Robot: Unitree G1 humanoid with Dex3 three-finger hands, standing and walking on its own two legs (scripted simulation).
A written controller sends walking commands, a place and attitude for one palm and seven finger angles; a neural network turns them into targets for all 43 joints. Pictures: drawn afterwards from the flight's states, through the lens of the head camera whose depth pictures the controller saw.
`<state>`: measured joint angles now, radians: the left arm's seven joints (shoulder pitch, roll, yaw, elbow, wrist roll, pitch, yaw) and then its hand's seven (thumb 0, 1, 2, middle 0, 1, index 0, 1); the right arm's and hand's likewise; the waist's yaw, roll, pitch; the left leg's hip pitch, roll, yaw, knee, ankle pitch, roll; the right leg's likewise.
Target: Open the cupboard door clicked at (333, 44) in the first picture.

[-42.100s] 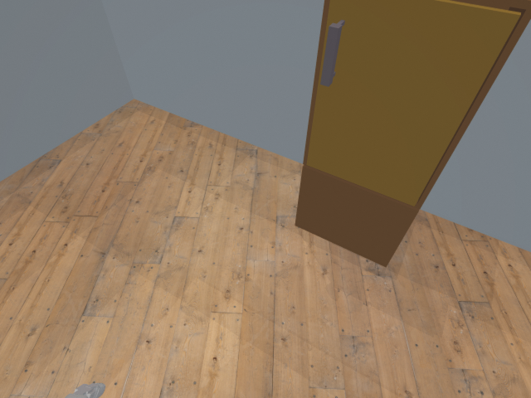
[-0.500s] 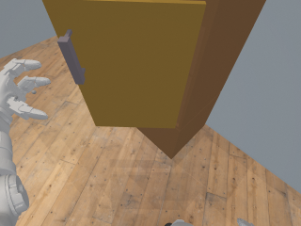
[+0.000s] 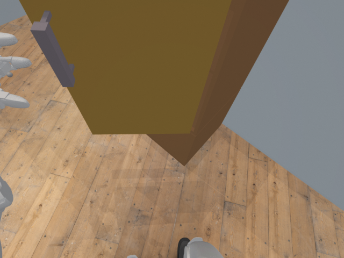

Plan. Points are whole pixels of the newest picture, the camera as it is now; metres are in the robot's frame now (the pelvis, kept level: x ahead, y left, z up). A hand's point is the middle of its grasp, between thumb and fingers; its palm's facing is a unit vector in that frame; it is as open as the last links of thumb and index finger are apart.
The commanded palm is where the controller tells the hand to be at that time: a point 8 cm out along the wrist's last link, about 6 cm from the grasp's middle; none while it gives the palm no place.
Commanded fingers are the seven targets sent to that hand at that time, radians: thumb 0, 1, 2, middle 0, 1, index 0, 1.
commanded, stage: move the hooked fingers beside the handle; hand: left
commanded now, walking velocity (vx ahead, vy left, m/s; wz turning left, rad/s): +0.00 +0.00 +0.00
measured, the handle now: (58, 51) +0.55 +0.23 +0.12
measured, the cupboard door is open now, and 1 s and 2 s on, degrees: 44 44 44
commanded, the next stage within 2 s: slide the fingers in behind the handle in 1.04 s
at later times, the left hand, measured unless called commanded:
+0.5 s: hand (13, 66) +0.50 +0.31 +0.12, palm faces +0.01 -1.00 +0.00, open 14.0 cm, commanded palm +0.47 +0.36 +0.12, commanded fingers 0.00 -0.50 0.30 -0.30 -1.20 -0.30 -1.20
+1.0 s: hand (12, 67) +0.49 +0.31 +0.12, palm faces +0.00 -1.00 -0.02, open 14.0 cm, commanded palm +0.47 +0.35 +0.12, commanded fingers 0.00 -0.50 0.30 -0.30 -1.20 -0.30 -1.20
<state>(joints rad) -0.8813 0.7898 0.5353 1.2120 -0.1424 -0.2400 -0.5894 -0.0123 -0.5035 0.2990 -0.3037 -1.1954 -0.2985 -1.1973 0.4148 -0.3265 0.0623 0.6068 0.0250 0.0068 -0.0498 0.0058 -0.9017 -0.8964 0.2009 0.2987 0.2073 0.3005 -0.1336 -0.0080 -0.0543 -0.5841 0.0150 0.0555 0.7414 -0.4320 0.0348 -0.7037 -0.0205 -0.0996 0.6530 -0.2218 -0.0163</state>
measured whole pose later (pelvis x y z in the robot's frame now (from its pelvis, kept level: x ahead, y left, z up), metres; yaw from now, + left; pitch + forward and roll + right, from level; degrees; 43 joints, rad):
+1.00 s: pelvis +0.01 +0.01 -0.01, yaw +0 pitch +19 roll -3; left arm -0.94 0.84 0.55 1.23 -0.11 -0.23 -0.59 -0.01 -0.50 0.30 -0.30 -1.20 -0.30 -1.20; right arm 0.41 -0.31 0.07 0.55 0.01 0.10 -0.03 0.00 -0.90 -0.90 0.20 0.30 0.21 0.30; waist -0.16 0.00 -0.07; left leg -0.66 0.03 0.04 0.80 -0.47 0.04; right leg -0.76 -0.01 -0.11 0.68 -0.24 -0.01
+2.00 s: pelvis +0.00 +0.00 +0.00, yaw +0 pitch +16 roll -2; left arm -0.88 0.65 0.44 1.15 -0.15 -0.26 -0.47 -0.01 -0.50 0.30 -0.30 -1.20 -0.30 -1.20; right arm 0.40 -0.30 0.06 0.58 0.02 0.06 -0.03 0.00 -0.90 -0.90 0.20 0.30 0.21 0.30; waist -0.14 0.01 -0.08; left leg -0.59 0.02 0.05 0.77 -0.45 0.03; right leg -0.71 -0.01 -0.10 0.67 -0.24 -0.02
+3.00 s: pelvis +0.00 +0.00 +0.00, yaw +0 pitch +16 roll -2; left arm -0.90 0.60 0.41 1.15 -0.14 -0.27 -0.41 -0.01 -0.40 0.34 -0.31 -1.21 -0.31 -1.21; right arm 0.41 -0.30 0.05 0.60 0.01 0.03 -0.03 0.00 -0.90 -0.90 0.20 0.30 0.21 0.30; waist -0.14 0.02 -0.08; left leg -0.60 0.02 0.05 0.76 -0.44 0.04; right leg -0.71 -0.02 -0.09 0.66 -0.23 -0.01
